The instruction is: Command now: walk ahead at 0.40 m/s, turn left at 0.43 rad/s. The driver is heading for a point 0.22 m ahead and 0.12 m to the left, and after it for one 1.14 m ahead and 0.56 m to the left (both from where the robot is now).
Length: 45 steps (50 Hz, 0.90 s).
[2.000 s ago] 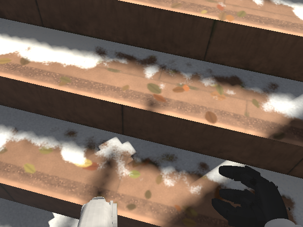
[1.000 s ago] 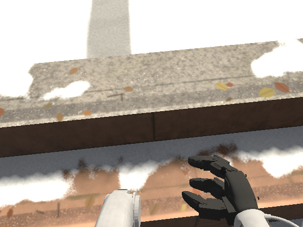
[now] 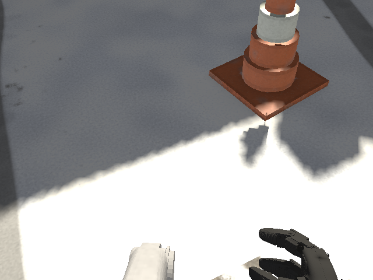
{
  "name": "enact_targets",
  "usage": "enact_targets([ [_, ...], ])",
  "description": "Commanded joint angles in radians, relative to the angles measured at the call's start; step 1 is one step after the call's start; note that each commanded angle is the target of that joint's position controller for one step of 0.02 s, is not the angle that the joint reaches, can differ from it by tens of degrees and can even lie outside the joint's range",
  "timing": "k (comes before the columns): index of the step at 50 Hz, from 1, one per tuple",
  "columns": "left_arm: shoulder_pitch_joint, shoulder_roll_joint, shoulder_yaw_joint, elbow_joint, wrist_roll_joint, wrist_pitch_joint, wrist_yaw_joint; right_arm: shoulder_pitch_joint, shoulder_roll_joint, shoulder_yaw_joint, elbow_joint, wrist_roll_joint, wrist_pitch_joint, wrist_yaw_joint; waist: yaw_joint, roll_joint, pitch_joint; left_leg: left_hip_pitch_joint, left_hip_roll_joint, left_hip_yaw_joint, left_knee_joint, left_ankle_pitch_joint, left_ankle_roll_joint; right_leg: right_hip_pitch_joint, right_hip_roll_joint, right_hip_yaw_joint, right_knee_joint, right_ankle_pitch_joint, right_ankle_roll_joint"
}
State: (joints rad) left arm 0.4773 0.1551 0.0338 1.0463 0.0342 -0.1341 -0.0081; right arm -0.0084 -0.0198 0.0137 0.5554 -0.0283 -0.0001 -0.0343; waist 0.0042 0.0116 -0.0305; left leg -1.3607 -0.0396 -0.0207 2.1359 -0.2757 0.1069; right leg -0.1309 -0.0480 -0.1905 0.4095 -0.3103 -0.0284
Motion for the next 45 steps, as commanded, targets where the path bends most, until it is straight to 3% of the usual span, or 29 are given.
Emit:
enact_targets([
  [1, 0.044, 0.147, 0.021, -0.048, -0.011, -0.018, 0.046, -0.131, -0.06, -0.017, -0.117, -0.006, 0.04, 0.022, -0.015, -0.067, 0.085, 0.048, 0.076, 0.103, -0.173, -0.109, 0.015, 0.01, -0.212, 0.08, -0.384, 0.276, -0.149],
  [2, 0.092, 0.156, 0.027, -0.033, -0.014, -0.016, 0.057, -0.147, -0.052, -0.015, -0.123, -0.004, 0.046, 0.033, 0.002, -0.071, 0.044, 0.025, 0.092, 0.117, -0.2, -0.151, 0.04, 0.142, -0.22, 0.07, -0.396, 0.281, -0.154],
  [4, 0.147, 0.141, 0.025, -0.045, -0.019, 0.006, 0.073, -0.165, -0.029, -0.007, -0.115, 0.011, 0.06, 0.05, 0.037, -0.054, 0.07, 0.013, 0.114, 0.175, -0.308, -0.259, 0.071, 0.28, -0.224, 0.011, -0.375, 0.447, -0.151],
  [6, 0.07, 0.128, 0.014, -0.095, -0.039, 0.027, 0.073, -0.128, -0.003, 0.011, -0.085, 0.024, 0.058, 0.065, -0.019, -0.1, 0.04, 0.324, 0.072, 0.283, -0.598, -0.305, 0.111, 0.216, -0.21, -0.107, -0.277, 1.11, -0.129],
  [8, 0.015, 0.235, 0.04, -0.159, -0.046, 0.035, 0.084, 0.026, -0.07, -0.012, -0.045, 0.039, 0.066, 0.051, -0.074, -0.233, -0.08, 0.613, -0.038, 0.327, -0.753, -0.413, 0.107, 0.208, -0.288, -0.074, -0.048, 1.812, -0.144],
  [9, -0.005, 0.278, 0.051, -0.18, -0.056, 0.038, 0.067, 0.146, -0.138, -0.033, -0.015, 0.041, 0.056, 0.047, -0.107, -0.275, -0.171, 0.764, -0.103, 0.291, -0.874, -0.451, 0.124, 0.234, -0.303, -0.054, 0.158, 1.951, -0.151],
  [10, -0.053, 0.297, 0.055, -0.227, -0.06, 0.029, 0.041, 0.285, -0.235, -0.066, -0.004, 0.019, 0.041, 0.042, -0.181, -0.315, -0.274, 1.012, -0.116, 0.114, -1.007, -0.444, 0.167, 0.116, -0.273, -0.051, 0.473, 1.911, -0.11],
  [11, -0.166, 0.243, 0.051, -0.342, -0.065, 0.003, 0.008, 0.349, -0.375, -0.11, 0.017, 0.019, 0.024, 0.036, -0.209, -0.038, -0.268, 1.184, 0.099, -0.477, -1.358, -0.631, 0.281, -0.329, -0.113, -0.012, 0.911, 1.164, -0.032],
  [12, -0.292, 0.201, 0.061, -0.423, -0.018, -0.027, -0.036, 0.282, -0.426, -0.147, 0.011, 0.046, 0.025, 0.037, -0.174, 0.139, -0.273, 1.202, 0.165, -0.974, -1.748, -0.615, 0.302, -0.614, 0.108, 0.17, 1.294, 0.188, 0.003],
  [13, -0.253, 0.1, 0.034, -0.459, 0.017, -0.03, -0.048, 0.226, -0.393, -0.142, 0.022, 0.035, 0.012, 0.041, -0.088, 0.062, -0.234, 1.195, 0.235, -0.957, -1.783, -0.479, 0.278, -0.745, 0.054, 0.311, 1.468, 0.184, -0.017],
  [15, -0.251, 0.037, 0.008, -0.484, 0.008, -0.016, -0.003, 0.26, -0.291, -0.117, 0.111, 0.013, -0.043, 0.045, -0.016, -0.067, -0.018, 0.942, 0.205, -0.751, -1.706, -0.269, 0.219, -0.797, 0.02, 0.273, 1.543, 0.187, -0.041],
  [17, -0.263, -0.028, -0.022, -0.518, 0.024, 0.028, 0.041, 0.276, -0.25, -0.103, 0.192, 0.003, -0.081, 0.059, 0.065, -0.066, 0.058, 0.856, 0.145, -0.513, -1.643, -0.013, 0.167, -0.885, -0.006, 0.269, 1.587, 0.084, -0.057],
  [18, -0.251, -0.046, -0.035, -0.52, 0.029, 0.058, 0.046, 0.299, -0.238, -0.099, 0.232, 0.001, -0.085, 0.06, 0.093, -0.062, 0.073, 0.819, 0.12, -0.418, -1.641, 0.027, 0.149, -0.9, -0.007, 0.272, 1.567, 0.059, -0.057],
  [20, -0.218, 0.049, -0.015, -0.498, 0.024, 0.087, 0.04, 0.24, -0.268, -0.096, 0.2, 0.005, -0.086, 0.052, 0.115, -0.064, 0.088, 0.762, 0.053, -0.273, -1.699, 0.031, 0.13, -0.773, -0.061, 0.242, 1.182, 0.048, -0.02],
  [22, -0.332, 0.083, -0.013, -0.523, 0.026, 0.078, 0.028, 0.282, -0.298, -0.094, 0.207, 0.019, -0.102, 0.038, 0.063, -0.055, 0.079, 0.811, 0.044, -0.253, -1.766, 0.254, 0.135, -0.714, -0.081, 0.187, 0.918, 0.185, -0.001],
  [25, -0.498, 0.068, -0.025, -0.54, 0.0, 0.065, 0.003, 0.413, -0.351, -0.112, 0.202, 0.029, -0.096, 0.031, -0.054, -0.009, -0.006, 1.058, 0.043, -0.23, -1.827, 0.514, 0.08, -0.621, -0.038, 0.14, 0.598, 0.331, 0.014],
  [27, -0.55, 0.039, -0.032, -0.547, 0.001, 0.061, -0.021, 0.452, -0.362, -0.124, 0.201, 0.02, -0.073, 0.019, -0.085, 0.063, -0.018, 1.218, 0.052, -0.226, -1.84, 0.518, 0.078, -0.632, 0.006, 0.125, 0.412, 0.322, 0.024],
  [28, -0.592, 0.057, -0.026, -0.545, -0.009, 0.057, -0.031, 0.451, -0.367, -0.128, 0.185, 0.026, -0.076, 0.026, -0.104, 0.067, -0.011, 1.25, 0.058, -0.238, -1.864, 0.547, 0.082, -0.601, 0.039, 0.109, 0.34, 0.312, 0.019],
  [30, -0.574, 0.09, -0.012, -0.525, -0.003, 0.059, -0.024, 0.443, -0.37, -0.125, 0.171, 0.011, -0.075, 0.031, -0.096, 0.111, -0.031, 1.296, 0.057, -0.226, -1.787, 0.703, 0.082, -0.46, 0.078, 0.091, 0.225, 0.282, 0.016],
  [31, -0.514, 0.101, -0.007, -0.502, -0.002, 0.058, -0.017, 0.448, -0.378, -0.131, 0.167, 0.017, -0.079, 0.018, -0.086, 0.162, -0.064, 1.333, 0.055, -0.239, -1.735, 0.777, 0.059, -0.363, 0.09, 0.119, 0.157, 0.28, 0.008],
  [33, -0.355, 0.181, 0.026, -0.454, -0.009, 0.046, 0.003, 0.415, -0.408, -0.14, 0.148, 0.009, -0.078, 0.009, 0.0, 0.138, -0.086, 1.361, 0.07, -0.283, -1.531, 0.95, 0.016, -0.192, 0.122, 0.16, 0.073, 0.22, -0.015],
  [34, -0.239, 0.213, 0.04, -0.433, -0.003, 0.028, 0.017, 0.361, -0.394, -0.138, 0.123, 0.013, -0.085, 0.016, 0.079, 0.1, -0.124, 1.278, 0.052, -0.289, -1.343, 0.847, 0.009, -0.02, 0.053, 0.212, 0.001, 0.28, -0.041],
  [35, -0.118, 0.286, 0.053, -0.435, 0.015, 0.02, 0.042, 0.389, -0.295, -0.108, 0.084, 0.013, -0.098, 0.027, 0.101, -0.017, -0.273, 1.127, 0.035, -0.249, -1.105, 0.45, 0.009, 0.227, -0.169, 0.374, 0.093, 0.154, -0.086],
  [36, -0.173, 0.319, 0.059, -0.443, 0.032, 0.024, 0.041, 0.524, -0.261, -0.098, 0.062, 0.064, -0.086, 0.026, 0.022, -0.336, -0.416, 0.781, -0.117, -0.122, -0.803, -0.324, -0.047, 0.505, -0.44, 0.835, 0.044, 0.214, -0.256],
  [37, -0.21, 0.237, 0.053, -0.462, 0.009, 0.041, 0.034, 0.459, -0.372, -0.112, 0.082, 0.022, -0.07, 0.012, 0.033, -0.187, -0.361, 0.728, -0.04, -0.089, -0.732, -0.188, -0.041, 0.363, -0.374, 0.865, -0.051, 0.001, -0.235],
  [38, -0.266, 0.15, 0.027, -0.46, -0.008, 0.033, 0.035, 0.346, -0.399, -0.124, 0.073, 0.009, -0.05, 0.022, 0.05, -0.088, -0.237, 0.686, -0.014, -0.081, -0.697, -0.062, -0.051, 0.244, -0.32, 0.732, -0.074, -0.06, -0.224],
  [39, -0.243, 0.148, 0.016, -0.439, -0.003, 0.025, 0.024, 0.297, -0.375, -0.115, 0.045, 0.002, -0.043, 0.038, 0.029, -0.023, -0.187, 0.675, 0.006, -0.08, -0.7, -0.042, -0.056, 0.151, -0.288, 0.641, -0.103, -0.066, -0.225],
  [42, -0.202, 0.145, 0.01, -0.368, -0.014, 0.001, 0.031, 0.286, -0.326, -0.09, 0.007, -0.01, -0.013, 0.072, -0.019, -0.066, -0.039, 0.658, 0.043, -0.094, -0.759, -0.026, -0.082, 0.011, -0.235, 0.465, -0.168, 0.082, -0.184],
  [45, -0.177, 0.165, 0.016, -0.329, -0.002, -0.009, 0.017, 0.265, -0.312, -0.087, 0.003, -0.012, 0.009, 0.086, -0.041, -0.086, 0.024, 0.638, 0.054, -0.084, -0.811, -0.009, -0.094, -0.057, -0.226, 0.319, -0.231, 0.178, -0.167],
])
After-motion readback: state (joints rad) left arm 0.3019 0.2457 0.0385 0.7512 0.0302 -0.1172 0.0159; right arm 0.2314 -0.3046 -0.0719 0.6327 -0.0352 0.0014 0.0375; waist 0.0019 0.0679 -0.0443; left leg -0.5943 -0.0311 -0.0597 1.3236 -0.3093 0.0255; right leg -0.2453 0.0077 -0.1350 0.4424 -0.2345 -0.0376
